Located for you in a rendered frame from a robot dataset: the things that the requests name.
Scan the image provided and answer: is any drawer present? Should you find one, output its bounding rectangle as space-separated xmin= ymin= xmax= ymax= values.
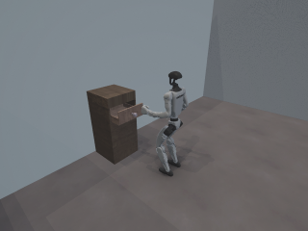
xmin=110 ymin=103 xmax=143 ymax=126

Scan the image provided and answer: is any left robot upper arm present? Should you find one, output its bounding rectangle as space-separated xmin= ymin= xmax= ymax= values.
xmin=164 ymin=91 xmax=173 ymax=117

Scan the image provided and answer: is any robot left forearm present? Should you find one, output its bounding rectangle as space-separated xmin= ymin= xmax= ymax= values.
xmin=146 ymin=110 xmax=168 ymax=118

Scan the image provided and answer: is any right robot upper arm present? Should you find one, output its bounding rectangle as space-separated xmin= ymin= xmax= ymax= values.
xmin=180 ymin=88 xmax=189 ymax=108

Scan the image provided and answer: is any cabinet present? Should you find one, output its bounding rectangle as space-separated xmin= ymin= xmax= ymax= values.
xmin=87 ymin=84 xmax=138 ymax=165

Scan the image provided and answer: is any robot left hand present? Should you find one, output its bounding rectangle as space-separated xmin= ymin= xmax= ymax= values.
xmin=141 ymin=105 xmax=149 ymax=115

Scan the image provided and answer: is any robot foot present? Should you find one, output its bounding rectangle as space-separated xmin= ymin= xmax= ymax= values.
xmin=159 ymin=167 xmax=173 ymax=177
xmin=167 ymin=159 xmax=181 ymax=167

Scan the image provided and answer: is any left robot foot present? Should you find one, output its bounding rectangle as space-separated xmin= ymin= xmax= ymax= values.
xmin=159 ymin=167 xmax=173 ymax=177

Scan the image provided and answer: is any right robot foot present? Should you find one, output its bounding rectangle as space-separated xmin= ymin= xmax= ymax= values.
xmin=167 ymin=159 xmax=181 ymax=167

